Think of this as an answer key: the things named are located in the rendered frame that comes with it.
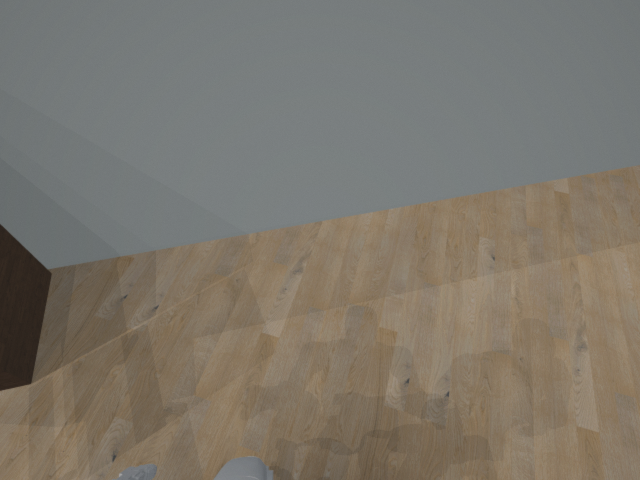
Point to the left robot thigh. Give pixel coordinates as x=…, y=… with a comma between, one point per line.
x=245, y=468

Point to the cupboard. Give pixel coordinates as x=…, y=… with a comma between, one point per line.
x=24, y=286

